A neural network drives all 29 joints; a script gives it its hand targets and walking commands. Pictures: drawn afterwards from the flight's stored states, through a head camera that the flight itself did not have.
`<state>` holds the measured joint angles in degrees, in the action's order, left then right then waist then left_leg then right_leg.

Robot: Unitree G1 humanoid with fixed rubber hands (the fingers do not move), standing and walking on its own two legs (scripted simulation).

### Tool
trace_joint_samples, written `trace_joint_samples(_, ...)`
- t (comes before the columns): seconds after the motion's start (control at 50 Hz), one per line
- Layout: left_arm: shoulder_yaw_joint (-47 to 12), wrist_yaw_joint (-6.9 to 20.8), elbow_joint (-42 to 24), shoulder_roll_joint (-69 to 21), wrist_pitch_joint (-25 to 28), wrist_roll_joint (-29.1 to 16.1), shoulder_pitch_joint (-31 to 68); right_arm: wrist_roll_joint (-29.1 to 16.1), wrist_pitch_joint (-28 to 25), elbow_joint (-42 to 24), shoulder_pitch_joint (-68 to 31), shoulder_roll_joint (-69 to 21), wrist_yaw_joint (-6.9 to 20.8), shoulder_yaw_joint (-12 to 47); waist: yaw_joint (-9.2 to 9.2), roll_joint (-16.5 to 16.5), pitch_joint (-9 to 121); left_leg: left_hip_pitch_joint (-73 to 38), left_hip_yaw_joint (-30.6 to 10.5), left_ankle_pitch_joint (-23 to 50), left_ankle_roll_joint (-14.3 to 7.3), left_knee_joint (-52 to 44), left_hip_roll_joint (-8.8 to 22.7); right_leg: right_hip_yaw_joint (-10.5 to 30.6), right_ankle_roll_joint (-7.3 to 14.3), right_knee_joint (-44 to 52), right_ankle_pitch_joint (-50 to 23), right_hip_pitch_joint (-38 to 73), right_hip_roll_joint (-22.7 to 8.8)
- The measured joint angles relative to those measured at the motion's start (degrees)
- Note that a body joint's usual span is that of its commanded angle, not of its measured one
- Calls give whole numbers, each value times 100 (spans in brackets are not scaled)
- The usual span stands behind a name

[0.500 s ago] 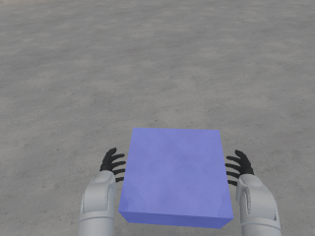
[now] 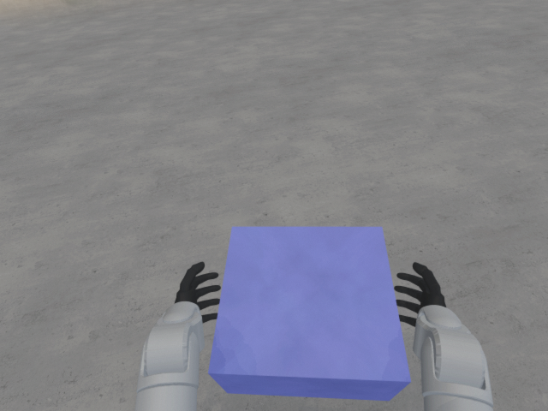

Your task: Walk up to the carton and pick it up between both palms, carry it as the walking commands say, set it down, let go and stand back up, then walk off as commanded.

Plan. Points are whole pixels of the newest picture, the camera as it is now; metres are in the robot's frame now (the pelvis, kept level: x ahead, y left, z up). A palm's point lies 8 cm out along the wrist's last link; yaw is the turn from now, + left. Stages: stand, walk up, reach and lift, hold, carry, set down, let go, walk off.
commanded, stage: carry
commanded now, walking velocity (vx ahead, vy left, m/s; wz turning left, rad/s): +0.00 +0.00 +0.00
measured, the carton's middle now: (306, 308) +0.32 -0.01 -0.04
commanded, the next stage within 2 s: none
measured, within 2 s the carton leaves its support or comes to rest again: neither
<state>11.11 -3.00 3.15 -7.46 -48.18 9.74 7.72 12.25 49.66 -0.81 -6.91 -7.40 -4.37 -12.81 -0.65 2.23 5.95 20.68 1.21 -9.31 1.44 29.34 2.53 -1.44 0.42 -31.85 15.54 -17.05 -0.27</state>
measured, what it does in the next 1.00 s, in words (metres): stands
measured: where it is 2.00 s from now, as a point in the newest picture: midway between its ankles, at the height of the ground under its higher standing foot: outside the picture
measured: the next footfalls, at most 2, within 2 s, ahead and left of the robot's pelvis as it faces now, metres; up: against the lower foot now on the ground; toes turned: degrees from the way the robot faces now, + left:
right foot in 1.54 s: +0.08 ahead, -0.10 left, +0.00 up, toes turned +14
left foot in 1.84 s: -0.05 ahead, +0.15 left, +0.00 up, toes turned +36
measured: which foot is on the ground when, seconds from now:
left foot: down 0.00-1.00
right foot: down 0.00-1.00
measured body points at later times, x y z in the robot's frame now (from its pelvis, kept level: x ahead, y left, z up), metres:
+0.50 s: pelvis +0.00 +0.00 +0.00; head -0.04 -0.01 +0.45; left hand +0.28 +0.18 +0.03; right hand +0.28 -0.17 +0.03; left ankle +0.06 +0.14 -0.73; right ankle +0.01 -0.11 -0.73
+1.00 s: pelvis +0.00 +0.01 +0.00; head -0.01 +0.00 +0.45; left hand +0.28 +0.18 +0.03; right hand +0.29 -0.17 +0.03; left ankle +0.06 +0.14 -0.73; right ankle +0.01 -0.11 -0.73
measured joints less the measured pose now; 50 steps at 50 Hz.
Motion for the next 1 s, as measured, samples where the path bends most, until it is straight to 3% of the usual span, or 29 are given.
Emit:
trace_joint_samples(0.1, 141, 116, 339, -12, 192, 217, 110, 191, -265, 416, -109, -8, 213, -72, 24, -41, 90, 22, -5, -61, -24, 55, -31, -7, -25, -59, 67, -14, -32)
trace_joint_samples(0.18, 80, -43, 91, 5, 86, 5, 17, 25, -239, 282, -42, 5, 45, 13, 66, -36, 32, 56, -21, -105, -16, 116, -30, -21, -30, -76, 94, -20, -32)
trace_joint_samples(0.24, 155, 78, 372, -13, 300, 147, 88, 192, -376, 488, -157, -18, 141, -69, 84, -1, 32, 82, -27, -106, -26, 133, -28, -27, -39, -60, 82, -29, -30)
trace_joint_samples(0.32, 63, -1, 66, 7, 168, -17, -52, 110, -303, 248, -20, 0, 94, 41, 108, -36, 12, 90, -25, -147, -35, 188, -38, -25, -43, -106, 115, -33, -40)
trace_joint_samples(0.54, 146, 139, 387, 2, 456, 157, -8, 279, -558, 516, -59, -4, 252, -20, 102, -66, 76, 64, -61, -103, -23, 203, -41, -60, -26, -177, 119, -17, -42)
trace_joint_samples(0.6, 131, 70, 243, 6, 366, 23, -103, 158, -468, 424, -25, 1, 175, 19, 70, -39, 65, 76, -72, -73, -4, 181, 5, -68, -2, -85, 49, -3, 6)
trace_joint_samples(0.62, 53, -86, -38, 16, 190, -159, -166, -11, -329, 186, 36, 5, 56, 65, 58, -45, 19, 79, -71, -57, -1, 163, 7, -67, 2, -68, 29, -7, 9)
trace_joint_samples(0.74, 139, 103, 244, -9, 146, 54, 31, 117, -282, 317, -1, 2, 188, -31, 9, -49, 72, 54, -52, -3, -31, 53, 8, -50, -25, 94, -59, 36, 12)
trace_joint_samples(0.92, 162, 84, 267, -15, 257, 131, 125, 107, -368, 352, -69, -3, 161, -44, 18, -86, -64, 115, -12, -13, -81, 53, -56, -15, -76, 52, -35, -48, -56)
trace_joint_samples(1.0, 26, -16, -85, 3, 171, -25, -7, -65, -218, 21, -54, -4, -64, 45, 42, -113, -68, 226, -66, -23, -87, 100, -125, -74, -93, -93, 55, -168, -124)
